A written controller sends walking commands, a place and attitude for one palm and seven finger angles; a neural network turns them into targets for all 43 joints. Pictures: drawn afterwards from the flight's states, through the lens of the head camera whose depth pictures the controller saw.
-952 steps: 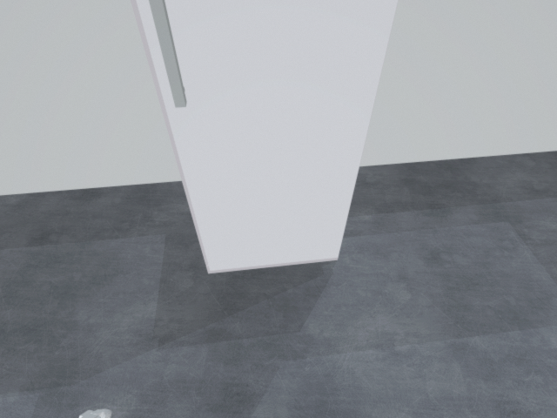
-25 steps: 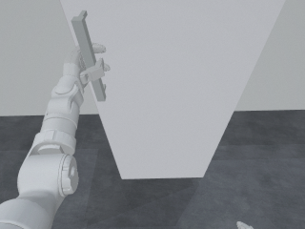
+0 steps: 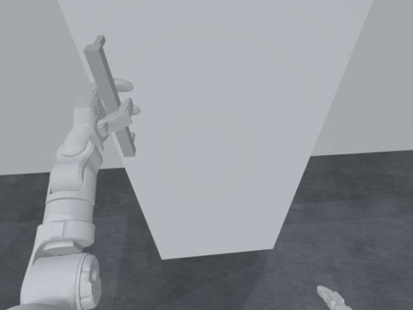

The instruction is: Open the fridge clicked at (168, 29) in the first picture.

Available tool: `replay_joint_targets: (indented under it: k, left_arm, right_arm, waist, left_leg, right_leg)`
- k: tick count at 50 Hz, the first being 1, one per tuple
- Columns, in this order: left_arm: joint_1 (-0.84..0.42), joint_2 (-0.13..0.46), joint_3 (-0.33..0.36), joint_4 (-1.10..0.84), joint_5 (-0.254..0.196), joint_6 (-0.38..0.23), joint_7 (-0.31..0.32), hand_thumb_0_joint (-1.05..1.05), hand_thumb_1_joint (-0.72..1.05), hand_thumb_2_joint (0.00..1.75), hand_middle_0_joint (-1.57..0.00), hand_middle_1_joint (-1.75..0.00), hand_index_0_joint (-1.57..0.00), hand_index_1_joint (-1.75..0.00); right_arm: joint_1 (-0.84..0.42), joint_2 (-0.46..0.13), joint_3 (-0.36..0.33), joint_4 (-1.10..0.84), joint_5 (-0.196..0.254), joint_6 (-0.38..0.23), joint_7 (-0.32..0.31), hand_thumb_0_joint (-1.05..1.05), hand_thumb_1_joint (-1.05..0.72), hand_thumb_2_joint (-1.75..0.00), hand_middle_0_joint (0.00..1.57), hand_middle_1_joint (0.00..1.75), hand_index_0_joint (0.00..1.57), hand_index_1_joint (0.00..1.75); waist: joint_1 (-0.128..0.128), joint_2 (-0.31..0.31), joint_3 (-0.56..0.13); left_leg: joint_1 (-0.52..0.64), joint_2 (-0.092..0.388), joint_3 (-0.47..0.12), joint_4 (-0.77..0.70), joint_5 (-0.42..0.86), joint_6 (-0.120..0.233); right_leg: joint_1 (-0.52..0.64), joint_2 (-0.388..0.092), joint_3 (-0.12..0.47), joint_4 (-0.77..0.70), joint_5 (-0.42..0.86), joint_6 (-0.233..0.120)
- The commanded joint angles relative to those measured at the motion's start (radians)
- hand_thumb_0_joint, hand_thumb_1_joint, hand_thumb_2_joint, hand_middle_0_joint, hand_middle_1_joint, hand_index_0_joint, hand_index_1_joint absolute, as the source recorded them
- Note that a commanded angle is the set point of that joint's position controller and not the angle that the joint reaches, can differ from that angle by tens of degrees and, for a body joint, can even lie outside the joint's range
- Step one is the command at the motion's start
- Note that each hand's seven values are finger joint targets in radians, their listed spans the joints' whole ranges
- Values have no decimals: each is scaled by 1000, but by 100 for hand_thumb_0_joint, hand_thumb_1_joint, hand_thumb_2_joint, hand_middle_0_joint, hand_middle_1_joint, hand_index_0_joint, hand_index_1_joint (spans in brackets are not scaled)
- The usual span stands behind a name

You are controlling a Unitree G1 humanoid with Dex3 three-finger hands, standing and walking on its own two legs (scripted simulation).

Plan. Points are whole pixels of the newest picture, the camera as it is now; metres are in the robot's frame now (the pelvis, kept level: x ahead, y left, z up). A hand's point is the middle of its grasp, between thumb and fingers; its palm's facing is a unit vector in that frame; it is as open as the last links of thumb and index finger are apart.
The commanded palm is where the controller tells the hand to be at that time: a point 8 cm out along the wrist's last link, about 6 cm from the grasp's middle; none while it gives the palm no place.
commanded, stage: move the hooked fingers beside the handle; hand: left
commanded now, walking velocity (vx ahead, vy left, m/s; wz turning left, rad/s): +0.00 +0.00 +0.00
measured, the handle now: (116, 102) +0.46 +0.18 +0.20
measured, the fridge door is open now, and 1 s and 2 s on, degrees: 1 3 3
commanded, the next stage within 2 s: none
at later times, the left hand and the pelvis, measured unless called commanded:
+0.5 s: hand (108, 122) +0.39 +0.18 +0.20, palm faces +0.10 -1.00 +0.00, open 8.4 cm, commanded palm +0.37 +0.23 +0.20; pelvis -0.02 -0.01 +0.00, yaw +4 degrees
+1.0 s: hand (95, 120) +0.39 +0.20 +0.20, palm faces +0.09 -1.00 +0.00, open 13.8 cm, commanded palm +0.37 +0.26 +0.20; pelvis -0.04 +0.00 +0.00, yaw +2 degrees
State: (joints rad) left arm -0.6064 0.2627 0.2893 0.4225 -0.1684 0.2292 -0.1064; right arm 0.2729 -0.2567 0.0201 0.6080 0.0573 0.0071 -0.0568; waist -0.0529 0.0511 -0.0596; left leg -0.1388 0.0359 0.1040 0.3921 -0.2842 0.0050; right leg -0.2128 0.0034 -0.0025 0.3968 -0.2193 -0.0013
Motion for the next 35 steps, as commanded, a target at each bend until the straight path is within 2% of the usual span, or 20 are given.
replay_joint_targets:
  k: [1, 3, 4, 6, 8, 9, 11, 12, 17, 19, 20, 21, 23, 24, 25, 26, 29, 31, 33, 35]
  left_arm:
    - [-309, 274, 93, -357, -19, -10, 25, 0, 90, 90, -45, -140, -45, -140]
    - [-286, 271, 95, -378, -20, 13, 39, 0, 90, 90, -45, -140, -45, -140]
    - [-299, 252, 78, -375, -21, 27, 42, 0, 90, 90, -45, -140, -45, -140]
    - [-355, 240, 60, -356, -19, 50, 52, 0, 90, 90, -45, -140, -45, -140]
    - [-352, 290, 97, -323, -12, 60, 62, 0, 79, 85, -44, -138, -44, -138]
    - [-381, 282, 84, -328, -9, 60, 63, 0, 73, 83, -43, -138, -43, -138]
    - [-414, 277, 69, -286, -4, 56, 67, 0, 62, 78, -42, -136, -42, -136]
    - [-452, 258, 43, -270, -2, 51, 65, 0, 56, 76, -41, -135, -41, -135]
    - [-551, 286, 41, -164, -2, -1, 48, 0, 28, 64, -38, -131, -38, -131]
    - [-558, 310, 55, -134, -6, -28, 35, 0, 17, 59, -37, -130, -37, -130]
    - [-586, 274, 15, -134, -4, -42, 26, 0, 12, 56, -37, -129, -37, -129]
    - [-591, 271, 11, -115, -3, -52, 18, 0, 6, 54, -36, -128, -36, -128]
    - [-608, 280, 7, -44, -4, -69, 5, 0, -5, 49, -35, -126, -35, -126]
    - [-634, 272, -8, -44, -6, -79, -4, 0, -11, 47, -34, -126, -34, -126]
    - [-660, 230, -52, -9, -6, -82, -15, 0, -16, 44, -34, -125, -34, -125]
    - [-681, 240, -41, 13, -11, -90, -21, 0, -22, 42, -33, -124, -33, -124]
    - [-718, 281, -22, 64, -22, -113, -43, 0, -39, 35, -31, -122, -31, -122]
    - [-763, 272, -33, 118, -23, -129, -48, 0, -50, 30, -30, -120, -30, -120]
    - [-750, 326, 12, 156, -18, -153, -42, 0, -50, 30, -30, -120, -30, -120]
    - [-768, 303, -6, 144, -16, -179, -44, 0, -50, 30, -30, -120, -30, -120]
  right_arm:
    - [-132, -109, -34, -165, 3, -29, -9, 0, -90, -90, 20, 30, 20, 30]
    - [-145, -108, -34, -166, 3, -21, -13, 0, -90, -90, 20, 30, 20, 30]
    - [-153, -104, -28, -164, 2, -19, -15, 0, -90, -90, 20, 30, 20, 30]
    - [-155, -103, -25, -151, 1, -13, -22, 0, -90, -90, 20, 30, 20, 30]
    - [-154, -105, -22, -142, -3, -3, -31, 0, -90, -90, 20, 30, 20, 30]
    - [-163, -100, -18, -146, -3, -2, -34, 0, -90, -90, 20, 30, 20, 30]
    - [-162, -96, -13, -139, -3, 1, -40, 0, -90, -90, 20, 30, 20, 30]
    - [-164, -95, -11, -135, -4, 1, -44, 0, -90, -90, 20, 30, 20, 30]
    - [-147, -97, -5, -120, -8, -10, -58, 0, -90, -90, 20, 30, 20, 30]
    - [-144, -99, -5, -121, -5, -16, -60, 0, -90, -90, 20, 30, 20, 30]
    - [-141, -100, -4, -121, -4, -22, -59, 0, -90, -90, 20, 30, 20, 30]
    - [-138, -100, -5, -120, -1, -27, -60, 0, -90, -90, 20, 30, 20, 30]
    - [-118, -111, -8, -106, 0, -35, -62, 0, -90, -90, 20, 30, 20, 30]
    - [-118, -112, -8, -108, 3, -41, -63, 0, -90, -90, 20, 30, 20, 30]
    - [-114, -113, -6, -100, 6, -49, -64, 0, -90, -90, 20, 30, 20, 30]
    - [-99, -118, -11, -92, 6, -58, -64, 0, -90, -90, 20, 30, 20, 30]
    - [-80, -130, -12, -79, 9, -78, -67, 0, -90, -90, 20, 30, 20, 30]
    - [-61, -134, -13, -62, 10, -92, -67, 0, -90, -90, 20, 30, 20, 30]
    - [-39, -144, -20, -53, 7, -104, -65, 0, -90, -90, 20, 30, 20, 30]
    - [-35, -139, -17, -54, 9, -118, -60, 0, -90, -90, 20, 30, 20, 30]
  waist:
    - [105, -59, -343]
    - [107, -78, -342]
    - [100, -57, -323]
    - [84, -80, -291]
    - [88, -107, -283]
    - [84, -78, -284]
    - [74, -92, -263]
    - [61, -87, -249]
    - [46, -92, -258]
    - [51, -73, -256]
    - [41, -66, -262]
    - [40, -49, -262]
    - [27, -78, -242]
    - [24, -53, -241]
    - [7, -66, -212]
    - [4, -76, -211]
    - [3, -62, -228]
    - [-6, -65, -207]
    - [8, -68, -233]
    - [10, -55, -244]
  left_leg:
    - [53, -22, -50, 21, 594, 27]
    - [62, -24, -49, 24, 587, 28]
    - [55, -28, -48, 22, 561, 27]
    - [52, -32, -53, 23, 520, 29]
    - [41, -36, -55, 22, 491, 32]
    - [38, -38, -56, 19, 479, 32]
    - [30, -39, -62, 21, 447, 32]
    - [32, -41, -62, 21, 423, 33]
    - [23, -45, -75, 22, 359, 34]
    - [16, -44, -78, 20, 340, 35]
    - [22, -44, -80, 19, 342, 34]
    - [27, -43, -81, 22, 334, 33]
    - [15, -40, -86, 20, 298, 34]
    - [13, -42, -89, 17, 275, 35]
    - [11, -40, -93, 16, 254, 37]
    - [12, -41, -96, 17, 237, 38]
    - [-2, -43, -107, 13, 192, 38]
    - [-20, -42, -112, 9, 157, 36]
    - [-21, -40, -113, 8, 162, 37]
    - [-24, -42, -114, 3, 163, 37]
  right_leg:
    - [272, -3, -40, 44, 611, -27]
    - [273, -2, -42, 41, 604, -26]
    - [259, -4, -42, 38, 595, -25]
    - [230, -1, -44, 29, 566, -24]
    - [235, -2, -42, 23, 545, -24]
    - [230, -7, -38, 24, 535, -24]
    - [212, -6, -38, 19, 501, -24]
    - [192, -7, -37, 13, 477, -22]
    - [178, -11, -30, 5, 411, -22]
    - [179, -13, -29, 2, 388, -23]
    - [176, -13, -31, 6, 390, -24]
    - [160, -10, -33, 5, 373, -26]
    - [141, -9, -36, -2, 331, -24]
    - [127, -10, -33, -6, 302, -24]
    - [99, -8, -37, -11, 275, -23]
    - [84, -5, -37, -16, 258, -22]
    - [72, -7, -34, -21, 192, -24]
    - [45, -5, -35, -25, 148, -24]
    - [57, -5, -35, -22, 138, -25]
    - [64, -5, -33, -18, 139, -28]
